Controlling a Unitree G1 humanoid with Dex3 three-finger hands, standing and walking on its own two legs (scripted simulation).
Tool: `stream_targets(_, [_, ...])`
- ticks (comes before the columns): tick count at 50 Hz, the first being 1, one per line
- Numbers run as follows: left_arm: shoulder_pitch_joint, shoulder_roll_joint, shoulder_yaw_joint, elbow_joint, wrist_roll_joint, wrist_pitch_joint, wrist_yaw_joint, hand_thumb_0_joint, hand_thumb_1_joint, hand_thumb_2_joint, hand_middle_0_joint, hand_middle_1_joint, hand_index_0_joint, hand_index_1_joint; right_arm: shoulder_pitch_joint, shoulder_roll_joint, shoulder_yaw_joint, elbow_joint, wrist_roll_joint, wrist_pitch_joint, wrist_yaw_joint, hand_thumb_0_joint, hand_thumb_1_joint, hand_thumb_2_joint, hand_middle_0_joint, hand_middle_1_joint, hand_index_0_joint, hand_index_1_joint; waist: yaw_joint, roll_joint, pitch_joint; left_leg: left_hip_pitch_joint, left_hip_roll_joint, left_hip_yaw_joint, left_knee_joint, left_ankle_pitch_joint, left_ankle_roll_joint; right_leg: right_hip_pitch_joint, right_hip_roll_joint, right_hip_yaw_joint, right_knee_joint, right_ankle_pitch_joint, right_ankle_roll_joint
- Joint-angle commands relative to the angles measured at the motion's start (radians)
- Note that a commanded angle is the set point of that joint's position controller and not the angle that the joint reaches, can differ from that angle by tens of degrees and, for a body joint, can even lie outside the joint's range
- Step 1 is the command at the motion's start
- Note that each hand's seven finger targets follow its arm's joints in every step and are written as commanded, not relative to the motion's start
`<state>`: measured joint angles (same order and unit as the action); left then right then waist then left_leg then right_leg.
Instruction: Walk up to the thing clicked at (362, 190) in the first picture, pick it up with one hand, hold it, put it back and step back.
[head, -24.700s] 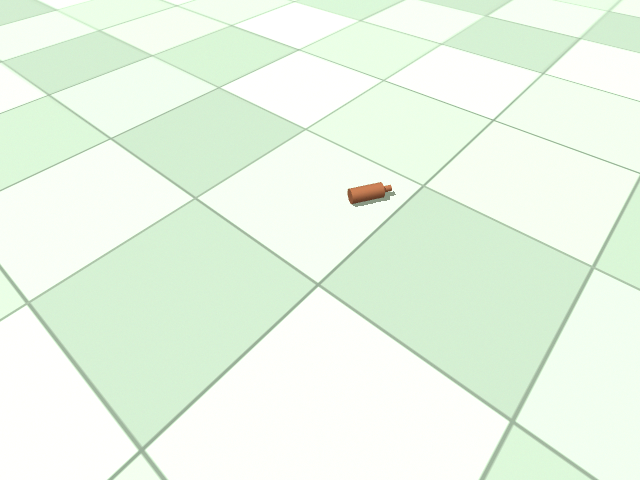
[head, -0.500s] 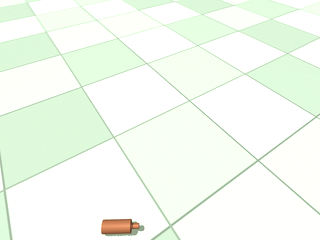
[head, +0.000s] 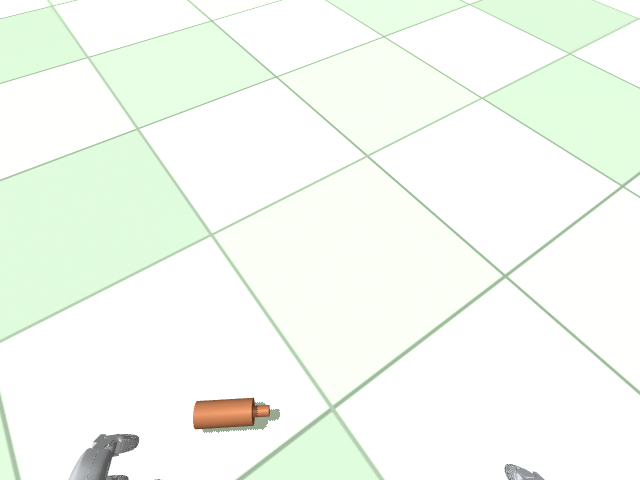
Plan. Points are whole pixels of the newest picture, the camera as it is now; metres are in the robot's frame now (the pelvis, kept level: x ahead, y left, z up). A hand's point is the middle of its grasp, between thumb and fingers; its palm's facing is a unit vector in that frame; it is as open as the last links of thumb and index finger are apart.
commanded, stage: rise first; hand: left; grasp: from above
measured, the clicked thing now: (233, 412) +0.39 +0.24 -0.72
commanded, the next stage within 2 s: none
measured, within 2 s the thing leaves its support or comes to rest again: neither
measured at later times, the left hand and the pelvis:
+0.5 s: hand out of the picture +0.13 +0.27 -0.22, palm faces -0.19 -0.85 -0.49, open 14.1 cm; pelvis -0.01 +0.01 -0.09, yaw +0 degrees
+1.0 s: hand (169, 456) +0.24 +0.31 -0.43, palm faces -0.44 -0.41 -0.79, open 14.0 cm; pelvis -0.06 +0.00 -0.29, yaw -3 degrees
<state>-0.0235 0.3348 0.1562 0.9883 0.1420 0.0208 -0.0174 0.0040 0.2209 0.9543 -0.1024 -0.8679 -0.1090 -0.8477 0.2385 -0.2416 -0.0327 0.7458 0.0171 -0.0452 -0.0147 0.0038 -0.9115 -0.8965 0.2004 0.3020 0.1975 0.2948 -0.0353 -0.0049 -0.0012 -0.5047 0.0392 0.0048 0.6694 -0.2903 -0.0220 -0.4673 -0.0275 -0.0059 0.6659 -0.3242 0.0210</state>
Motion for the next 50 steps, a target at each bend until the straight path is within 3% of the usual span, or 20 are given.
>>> stream_targets(1, [0.022,0.192,0.054,-0.124,0.042,0.038,0.025,0.0,-0.448,0.991,-0.058,-1.076,-0.062,-1.072,-0.026,-0.175,-0.064,-0.177,0.0,-0.045,0.0,0.0,-0.884,-0.898,0.2,0.3,0.2,0.3,0.034,0.006,-0.201,0.008,-0.042,0.021,0.024,0.1,0.021,-0.035,0.038,-0.04,0.005,0.088,-0.035])
stream_targets(3, [0.069,0.183,0.069,-0.134,0.056,0.039,0.026,0.0,-0.496,0.995,-0.056,-1.081,-0.058,-1.08,-0.008,-0.171,-0.067,-0.184,-0.003,-0.058,0.004,0.0,-0.875,-0.895,0.2,0.3,0.2,0.3,0.031,0.017,-0.204,-0.048,-0.036,0.018,0.081,0.057,0.021,-0.099,0.038,-0.039,0.067,0.046,-0.035])
stream_targets(4, [0.021,0.191,0.064,-0.239,0.06,0.027,0.026,0.0,-0.517,1.003,-0.061,-1.083,-0.059,-1.085,-0.011,-0.165,-0.07,-0.203,-0.003,-0.067,0.005,0.0,-0.885,-0.898,0.2,0.3,0.2,0.3,0.029,0.028,-0.251,-0.051,-0.032,0.012,0.104,0.064,0.022,-0.116,0.038,-0.038,0.096,0.052,-0.037])
stream_targets(7, [0.104,0.185,0.076,-0.291,0.079,0.027,0.027,0.0,-0.534,1.019,-0.061,-1.071,-0.052,-1.081,0.0,-0.16,-0.071,-0.217,-0.005,-0.084,-0.001,0.0,-0.889,-0.899,0.2,0.3,0.2,0.3,0.025,0.041,-0.278,-0.102,-0.028,0.011,0.171,0.06,0.023,-0.169,0.033,-0.031,0.162,0.053,-0.035])
stream_targets(9, [0.101,0.183,0.068,-0.389,0.093,0.028,0.024,0.0,-0.551,1.027,-0.057,-1.056,-0.041,-1.072,-0.012,-0.155,-0.074,-0.239,-0.008,-0.094,-0.006,0.0,-0.878,-0.897,0.2,0.3,0.2,0.3,0.02,0.059,-0.306,-0.114,-0.021,0.003,0.206,0.053,0.023,-0.218,0.035,-0.031,0.202,0.044,-0.035])
stream_targets(14, [0.217,0.177,0.074,-0.471,0.119,0.067,0.028,0.0,-0.541,1.022,-0.057,-1.054,-0.043,-1.068,-0.008,-0.153,-0.074,-0.249,-0.011,-0.109,-0.01,0.0,-0.892,-0.9,0.2,0.3,0.2,0.3,0.016,0.064,-0.331,-0.18,-0.014,-0.004,0.274,0.034,0.025,-0.278,0.034,-0.032,0.264,0.028,-0.034])
stream_targets(21, [0.278,0.17,0.069,-0.609,0.158,0.094,0.037,0.0,-0.563,0.981,-0.078,-1.062,-0.075,-1.065,-0.052,-0.138,-0.067,-0.303,-0.012,-0.141,-0.007,0.0,-0.922,-0.907,0.2,0.3,0.2,0.3,0.017,0.071,-0.368,-0.297,-0.018,-0.008,0.385,-0.028,0.031,-0.395,0.033,-0.029,0.364,-0.026,-0.036])
stream_targets(24, [0.197,0.19,0.057,-0.645,0.185,0.086,0.036,0.0,-0.562,0.989,-0.075,-1.052,-0.068,-1.058,-0.061,-0.15,-0.069,-0.302,-0.015,-0.153,-0.004,0.0,-0.915,-0.904,0.2,0.3,0.2,0.3,-0.005,0.076,-0.375,-0.366,-0.015,-0.019,0.453,-0.027,0.031,-0.481,0.033,-0.031,0.439,-0.022,-0.035])
stream_targets(28, [0.124,0.201,0.055,-0.545,0.26,0.036,0.04,0.0,-0.57,0.98,-0.084,-1.046,-0.077,-1.053,-0.08,-0.162,-0.07,-0.287,-0.016,-0.174,0.008,0.0,-0.912,-0.904,0.2,0.3,0.2,0.3,-0.015,0.063,-0.394,-0.496,-0.016,-0.041,0.563,-0.084,0.029,-0.639,0.033,-0.034,0.57,-0.076,-0.037])
stream_targets(29, [0.105,0.224,0.069,-0.531,0.281,0.015,0.043,0.0,-0.562,0.983,-0.078,-1.048,-0.071,-1.054,-0.086,-0.167,-0.074,-0.282,-0.016,-0.178,0.012,0.0,-0.896,-0.899,0.2,0.3,0.2,0.3,0.003,0.066,-0.401,-0.529,-0.017,-0.039,0.589,-0.111,0.029,-0.673,0.031,-0.032,0.6,-0.102,-0.039])
stream_targets(32, [0.046,0.256,0.069,-0.484,0.358,-0.054,0.056,0.0,-0.542,0.965,-0.088,-1.049,-0.087,-1.049,-0.096,-0.179,-0.077,-0.265,-0.016,-0.187,0.024,0.0,-0.902,-0.9,0.201,0.3,0.2,0.3,0.009,0.083,-0.478,-0.602,-0.021,-0.048,0.679,-0.099,0.025,-0.773,0.031,-0.031,0.71,-0.098,-0.042])
stream_targets(33, [0.014,0.253,0.044,-0.493,0.384,-0.079,0.059,0.0,-0.527,0.963,-0.093,-1.047,-0.093,-1.047,-0.098,-0.181,-0.081,-0.261,-0.015,-0.189,0.027,0.0,-0.898,-0.899,0.201,0.3,0.2,0.3,0.007,0.088,-0.503,-0.623,-0.022,-0.044,0.71,-0.115,0.026,-0.81,0.032,-0.028,0.733,-0.112,-0.042])
stream_targets(39, [-0.118,0.384,0.11,-0.415,0.507,-0.163,0.124,0.0,-0.55,0.976,-0.103,-1.061,-0.103,-1.06,-0.099,-0.207,-0.091,-0.209,-0.019,-0.177,0.042,0.0,-0.929,-0.909,0.201,0.3,0.2,0.3,0.035,0.114,-0.642,-0.75,-0.025,-0.038,0.892,-0.073,0.028,-0.96,0.038,-0.029,0.898,-0.087,-0.043])
stream_targets(40, [-0.13,0.382,0.104,-0.386,0.53,-0.167,0.131,0.0,-0.546,0.974,-0.096,-1.071,-0.1,-1.066,-0.096,-0.209,-0.092,-0.197,-0.02,-0.171,0.045,0.0,-0.925,-0.908,0.201,0.3,0.2,0.3,0.035,0.111,-0.668,-0.762,-0.023,-0.042,0.923,-0.052,0.029,-0.981,0.038,-0.034,0.926,-0.073,-0.043])
stream_targets(43, [-0.247,0.392,0.082,-0.382,0.57,-0.188,0.146,0.0,-0.546,0.987,-0.095,-1.056,-0.095,-1.056,-0.083,-0.215,-0.102,-0.171,-0.029,-0.158,0.055,0.0,-0.917,-0.907,0.2,0.3,0.2,0.3,0.026,0.111,-0.724,-0.807,-0.021,-0.044,0.991,-0.064,0.03,-1.04,0.04,-0.043,0.984,-0.086,-0.044])
stream_targets(46, [-0.318,0.456,0.105,-0.337,0.618,-0.205,0.159,0.0,-0.533,0.991,-0.088,-1.047,-0.09,-1.046,-0.076,-0.223,-0.112,-0.155,-0.035,-0.143,0.058,0.0,-0.904,-0.904,0.2,0.3,0.2,0.3,0.035,0.103,-0.746,-0.88,-0.018,-0.042,1.047,-0.139,0.032,-1.083,0.044,-0.05,1.024,-0.141,-0.044])
stream_targets(47, [-0.346,0.451,0.095,-0.325,0.633,-0.209,0.161,0.0,-0.54,0.999,-0.101,-1.032,-0.097,-1.038,-0.068,-0.22,-0.111,-0.152,-0.037,-0.135,0.06,0.0,-0.907,-0.906,0.2,0.3,0.2,0.3,0.033,0.086,-0.761,-0.907,-0.021,-0.034,1.07,-0.147,0.036,-1.082,0.045,-0.05,1.028,-0.142,-0.042])
stream_targets(49, [-0.381,0.505,0.121,-0.305,0.663,-0.22,0.17,0.0,-0.564,1.02,-0.086,-1.038,-0.079,-1.045,-0.059,-0.225,-0.111,-0.14,-0.038,-0.123,0.063,0.0,-0.911,-0.906,0.2,0.3,0.2,0.3,0.049,0.087,-0.798,-0.943,-0.022,-0.028,1.11,-0.154,0.039,-1.094,0.049,-0.052,1.062,-0.152,-0.044])
stream_targets(50, [-0.408,0.512,0.117,-0.285,0.677,-0.226,0.172,0.0,-0.545,1.018,-0.075,-1.041,-0.072,-1.045,-0.055,-0.224,-0.109,-0.134,-0.04,-0.116,0.064,0.0,-0.892,-0.901,0.2,0.3,0.2,0.3,0.043,0.077,-0.797,-0.969,-0.023,-0.027,1.127,-0.16,0.04,-1.101,0.051,-0.055,1.075,-0.156,-0.044])
